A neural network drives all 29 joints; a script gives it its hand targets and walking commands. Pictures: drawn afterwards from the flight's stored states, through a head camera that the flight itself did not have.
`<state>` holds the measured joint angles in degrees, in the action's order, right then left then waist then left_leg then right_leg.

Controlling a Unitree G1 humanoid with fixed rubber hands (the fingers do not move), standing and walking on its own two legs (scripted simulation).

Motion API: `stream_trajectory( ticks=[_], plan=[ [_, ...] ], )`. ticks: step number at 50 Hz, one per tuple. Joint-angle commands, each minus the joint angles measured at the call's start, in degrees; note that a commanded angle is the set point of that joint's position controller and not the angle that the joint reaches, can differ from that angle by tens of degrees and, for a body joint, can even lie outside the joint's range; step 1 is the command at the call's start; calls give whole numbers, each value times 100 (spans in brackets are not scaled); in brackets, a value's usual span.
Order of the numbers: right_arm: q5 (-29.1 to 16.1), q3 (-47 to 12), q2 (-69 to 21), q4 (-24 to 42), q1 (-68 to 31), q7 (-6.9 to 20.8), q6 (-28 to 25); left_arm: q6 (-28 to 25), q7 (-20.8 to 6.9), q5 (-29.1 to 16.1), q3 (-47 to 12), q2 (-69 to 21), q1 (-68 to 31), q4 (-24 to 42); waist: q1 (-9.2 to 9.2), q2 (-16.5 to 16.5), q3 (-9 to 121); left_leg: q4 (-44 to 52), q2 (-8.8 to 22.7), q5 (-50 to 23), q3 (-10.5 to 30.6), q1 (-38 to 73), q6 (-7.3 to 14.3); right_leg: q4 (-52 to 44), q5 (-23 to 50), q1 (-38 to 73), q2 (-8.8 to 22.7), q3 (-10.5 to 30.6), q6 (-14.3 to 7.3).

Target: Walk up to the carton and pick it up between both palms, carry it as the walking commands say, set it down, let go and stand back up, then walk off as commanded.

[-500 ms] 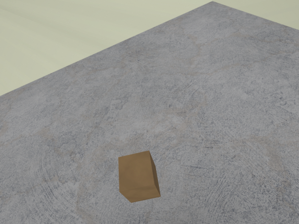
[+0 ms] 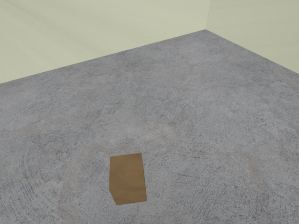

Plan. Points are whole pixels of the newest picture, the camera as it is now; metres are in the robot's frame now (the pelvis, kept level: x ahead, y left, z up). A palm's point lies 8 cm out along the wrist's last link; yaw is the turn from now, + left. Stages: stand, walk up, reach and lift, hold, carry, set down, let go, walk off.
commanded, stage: walk up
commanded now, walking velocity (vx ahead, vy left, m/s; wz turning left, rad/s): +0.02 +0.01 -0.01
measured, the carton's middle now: (128, 179) +0.57 +0.15 -0.65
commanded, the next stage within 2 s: none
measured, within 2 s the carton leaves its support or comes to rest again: neither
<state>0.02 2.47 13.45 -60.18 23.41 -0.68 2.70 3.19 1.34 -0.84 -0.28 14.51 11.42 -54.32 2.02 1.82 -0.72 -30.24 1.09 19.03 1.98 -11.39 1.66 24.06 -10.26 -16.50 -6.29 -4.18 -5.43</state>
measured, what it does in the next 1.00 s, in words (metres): walks ahead: right foot, then left foot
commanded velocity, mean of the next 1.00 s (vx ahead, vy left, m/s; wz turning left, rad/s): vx -0.01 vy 0.04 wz -0.01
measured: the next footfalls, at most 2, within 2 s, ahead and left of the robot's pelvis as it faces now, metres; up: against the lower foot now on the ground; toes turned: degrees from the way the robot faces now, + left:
right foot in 0.18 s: -0.01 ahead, -0.08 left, +0.00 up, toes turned -3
left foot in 0.54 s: +0.14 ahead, +0.18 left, +0.00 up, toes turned +2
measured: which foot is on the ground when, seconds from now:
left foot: down 0.00-0.20, up 0.22-0.52, down 0.54-1.00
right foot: up 0.00-0.16, down 0.18-0.56, up 0.58-0.70, down 0.72-1.00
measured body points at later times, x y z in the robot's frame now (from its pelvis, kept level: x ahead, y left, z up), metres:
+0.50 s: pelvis +0.07 +0.02 +0.00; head +0.08 +0.01 +0.45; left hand +0.03 +0.28 -0.15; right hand +0.10 -0.23 -0.16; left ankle +0.14 +0.18 -0.72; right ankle -0.05 -0.08 -0.74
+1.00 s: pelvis +0.10 +0.07 -0.02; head +0.14 +0.07 +0.43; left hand +0.09 +0.33 -0.17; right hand +0.18 -0.18 -0.17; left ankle +0.10 +0.18 -0.74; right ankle +0.04 -0.07 -0.73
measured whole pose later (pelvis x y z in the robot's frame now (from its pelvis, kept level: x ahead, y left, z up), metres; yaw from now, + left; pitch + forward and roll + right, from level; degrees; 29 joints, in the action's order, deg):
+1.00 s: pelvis +0.10 +0.07 -0.02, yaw +3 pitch +0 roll -1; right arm 0.0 2.5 12.3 -58.7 8.9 -1.8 2.5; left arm 2.4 1.6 1.0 -0.3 12.7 16.3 -59.9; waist -0.6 2.0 -4.1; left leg -40.1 -0.1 17.9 1.1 -19.6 -0.6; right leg 38.6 -26.0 -11.5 2.8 -4.2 0.6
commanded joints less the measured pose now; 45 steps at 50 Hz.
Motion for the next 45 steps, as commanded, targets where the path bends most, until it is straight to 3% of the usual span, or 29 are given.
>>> stream_trajectory(
  ticks=[1,3,5,6,7,8,9,10,11,13,16,18,20,23,24,25,26,27,28,30,33,34,35,36,37,38,40,41,45],
  plan=[
    [209,139,863,583,-795,-163,-267,-43,-159,181,387,289,506,-145,-488,774,-655,2553,1352,856,1743,-2285,850,2596,-1307,1002,399,598,452],
    [162,62,559,507,-684,-154,-277,-136,-123,129,360,105,395,-63,-483,183,-559,2024,1032,-34,1436,-1367,589,1163,-989,733,597,472,383],
    [112,56,384,319,-271,-148,-245,-264,-29,87,318,12,490,-122,-443,84,-482,1172,751,-1133,1078,-714,370,-483,-624,1021,570,260,392],
    [55,-3,260,299,-124,-137,-260,-293,17,132,299,168,679,-201,-469,-71,-372,653,601,-1187,903,-834,228,-818,-208,1485,973,754,367],
    [37,-9,106,358,-7,-98,-272,-334,56,201,365,519,961,-294,-424,-643,-320,-175,146,-520,366,-1343,3,-903,758,1878,1782,1677,224],
    [139,97,351,314,-77,-15,-230,-399,32,266,506,985,1777,-431,-818,-818,-90,-1543,-88,1042,-65,-2466,-52,-1295,-1333,2623,2817,2872,-162],
    [254,156,510,433,-487,47,-198,-393,56,320,526,1204,1787,-455,-812,-494,-656,-2334,136,1053,20,-3136,-165,-1722,-2555,2189,3429,3388,-263],
    [288,149,512,493,-768,127,-191,-381,83,280,496,1117,1683,-417,-726,-285,-997,-2586,183,566,49,-3369,-257,-1966,-2995,1924,3352,3207,-118],
    [234,131,451,529,-920,164,-236,-407,74,276,428,974,1324,-422,-625,-648,-1174,-2376,420,275,223,-3197,-318,-2009,-2506,1769,2981,2547,-192],
    [186,120,360,416,-844,184,-302,-494,54,247,360,636,1121,-424,-532,-593,-1091,-2247,390,37,44,-2865,-320,-1931,-1492,1766,2520,1683,-195],
    [145,72,278,553,-1061,220,-265,-586,71,225,346,589,1394,-424,-571,-560,-1195,-2195,399,-212,-132,-2818,-307,-1423,1233,1801,2548,1100,-271],
    [-11,-62,-13,468,-819,117,-286,-547,119,144,185,319,996,-440,-213,-998,-1113,-1269,166,-150,-297,-1650,-211,-798,4214,1353,2011,202,-97],
    [-84,-77,8,443,-883,89,-300,-507,87,136,180,314,1126,-575,-214,-1259,-742,-520,-88,-528,-556,-954,-103,-521,4756,1381,1727,6,-17],
    [-18,34,188,258,-363,-10,-296,-429,77,98,180,378,1214,-597,-69,-705,-338,383,-75,-2137,-635,292,13,455,4004,1038,1423,-242,289],
    [16,119,460,163,7,-52,-337,-428,70,117,208,261,1342,-589,-43,-197,19,348,347,-4014,-50,807,165,908,2613,859,1253,-164,422],
    [35,213,721,132,134,-84,-364,-386,67,58,234,30,1707,-584,-211,839,363,373,1200,-5951,1091,1174,473,1502,403,522,743,-226,584],
    [20,188,758,121,106,-81,-376,-292,60,75,223,-114,1754,-551,-286,1172,516,524,1691,-6318,1857,1175,794,1932,-2231,286,467,24,567],
    [34,161,656,184,-164,-105,-363,-201,51,98,187,-181,1625,-429,-387,1149,340,799,1792,-5683,2218,663,833,2141,-2552,279,621,408,477],
    [11,136,612,214,-431,-118,-349,-159,68,93,147,-228,1568,-429,-381,1078,130,944,1689,-5076,2047,353,851,1984,-2539,292,644,416,428],
    [16,33,304,396,-1145,-124,-280,-201,47,105,112,-61,1422,-497,-463,834,27,752,984,-3316,1147,180,531,877,-1589,327,831,292,365],
    [13,75,356,447,-1248,-134,-260,-253,98,183,194,356,1305,-468,-481,480,497,114,719,-3548,722,54,278,268,141,784,1153,309,440],
    [3,189,691,531,-1417,-174,-194,-195,143,124,337,817,1115,-406,-408,341,211,-602,594,-4466,518,-228,241,592,1982,624,1426,576,387],
    [40,259,729,479,-1465,-173,-117,-203,177,158,373,881,1259,-347,-495,226,473,-1114,389,-3738,230,-535,118,633,3243,941,1863,810,190],
    [47,254,601,569,-1615,-191,-58,-205,196,222,414,924,1521,-423,-657,-196,372,-1755,-10,-2063,-42,-1183,-116,343,4494,1284,2426,1243,-185],
    [118,156,353,624,-1589,-209,37,-224,206,267,438,951,1372,-424,-647,-973,182,-2849,-367,1222,-291,-1640,-306,42,5582,1273,3207,1818,-784],
    [112,105,342,643,-1544,-207,97,-252,191,340,452,914,1165,-452,-570,-955,134,-3169,-229,1493,-85,-1864,-348,47,5655,1450,3135,1744,-913],
    [93,113,425,553,-1462,-157,137,-196,194,360,418,705,690,-311,-368,-856,-177,-3126,-166,1238,-82,-1824,-301,73,5090,1027,2754,1304,-681],
    [43,92,407,551,-1437,-133,121,-164,208,345,393,746,491,-221,-289,-1131,-261,-2855,-129,1173,-140,-1731,-247,169,5146,889,2489,1038,-612],
    [-36,23,335,466,-1092,-68,7,-69,168,287,359,623,472,-359,-115,-1561,-132,-371,-46,-57,-360,-698,-212,1079,4034,1045,1892,500,25]
  ],
)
